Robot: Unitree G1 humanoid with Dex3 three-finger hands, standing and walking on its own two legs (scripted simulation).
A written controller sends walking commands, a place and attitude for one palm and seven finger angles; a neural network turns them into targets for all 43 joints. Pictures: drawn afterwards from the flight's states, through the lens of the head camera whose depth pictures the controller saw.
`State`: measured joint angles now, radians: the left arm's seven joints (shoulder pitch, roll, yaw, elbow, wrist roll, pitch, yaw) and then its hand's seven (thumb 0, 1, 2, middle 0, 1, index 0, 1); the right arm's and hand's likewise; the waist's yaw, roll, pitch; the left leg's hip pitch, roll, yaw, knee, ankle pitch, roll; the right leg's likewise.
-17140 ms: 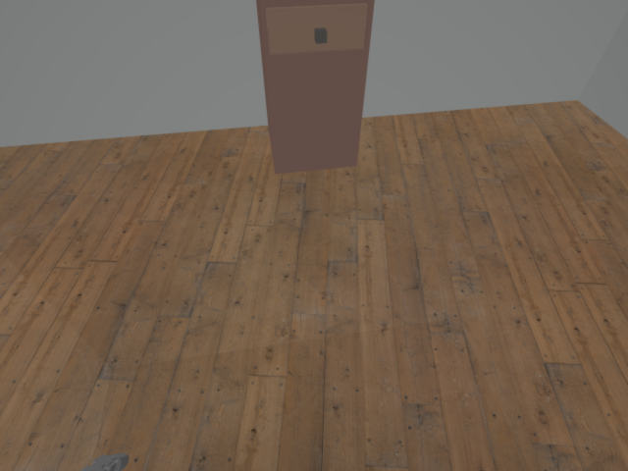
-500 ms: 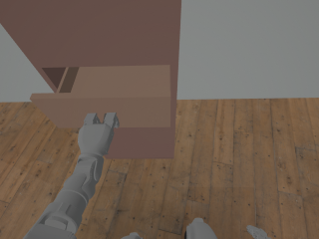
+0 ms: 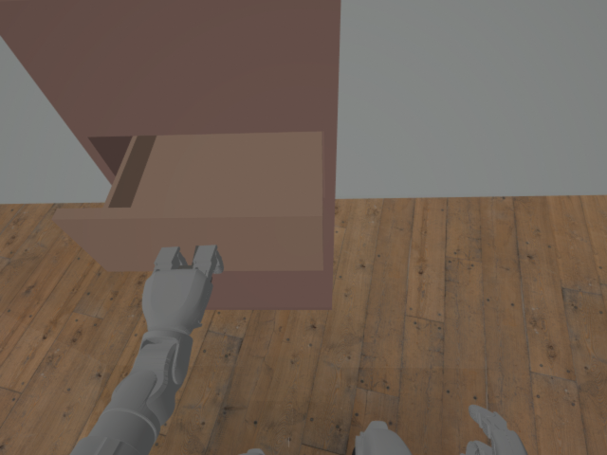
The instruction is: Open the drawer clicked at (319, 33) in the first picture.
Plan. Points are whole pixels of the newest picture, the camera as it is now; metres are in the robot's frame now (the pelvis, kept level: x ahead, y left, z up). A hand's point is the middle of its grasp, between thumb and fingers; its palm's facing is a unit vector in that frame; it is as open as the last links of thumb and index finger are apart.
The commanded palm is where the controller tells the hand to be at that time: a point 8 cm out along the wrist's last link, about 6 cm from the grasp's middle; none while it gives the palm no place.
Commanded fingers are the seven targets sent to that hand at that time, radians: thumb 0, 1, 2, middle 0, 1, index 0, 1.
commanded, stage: pull the drawer open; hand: left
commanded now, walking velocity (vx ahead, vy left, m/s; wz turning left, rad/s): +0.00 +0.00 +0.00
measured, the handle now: (195, 271) +0.38 +0.18 -0.03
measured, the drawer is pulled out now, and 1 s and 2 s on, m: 0.17 0.30 0.30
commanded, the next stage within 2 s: open the thumb to release the handle in 1.62 s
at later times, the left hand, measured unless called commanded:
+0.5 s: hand (185, 350) +0.26 +0.18 -0.04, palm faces -0.01 -0.07 -1.00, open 7.6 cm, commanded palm +0.22 +0.20 +0.01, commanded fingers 0.00 0.90 0.90 -0.40 -1.35 -0.40 -1.35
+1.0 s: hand (175, 403) +0.20 +0.18 -0.04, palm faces +0.00 -0.09 -1.00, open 7.6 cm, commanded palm +0.16 +0.20 +0.01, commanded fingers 0.00 0.90 0.90 -0.40 -1.35 -0.40 -1.35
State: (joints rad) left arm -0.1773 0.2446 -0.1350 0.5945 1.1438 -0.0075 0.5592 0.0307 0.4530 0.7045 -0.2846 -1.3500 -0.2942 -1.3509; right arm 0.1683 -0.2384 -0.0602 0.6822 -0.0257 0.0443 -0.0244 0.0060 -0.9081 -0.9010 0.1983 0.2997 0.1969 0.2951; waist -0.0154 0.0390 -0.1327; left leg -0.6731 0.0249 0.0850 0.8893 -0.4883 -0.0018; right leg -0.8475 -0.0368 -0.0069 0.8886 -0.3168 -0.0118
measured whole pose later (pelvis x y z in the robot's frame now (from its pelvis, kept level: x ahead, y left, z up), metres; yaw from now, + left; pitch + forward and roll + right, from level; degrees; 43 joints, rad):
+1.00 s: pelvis +0.00 -0.01 -0.01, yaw +0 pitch +13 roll +2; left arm 0.38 0.25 -0.17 0.12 1.17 -0.02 0.62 0.06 0.46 0.69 -0.32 -1.34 -0.33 -1.35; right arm 0.09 -0.22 -0.03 0.61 -0.06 0.04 0.00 0.01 -0.91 -0.90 0.20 0.30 0.20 0.30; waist 0.05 0.03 -0.13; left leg -0.66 0.03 0.07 0.98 -0.55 -0.02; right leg -0.85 -0.03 -0.01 1.00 -0.38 -0.03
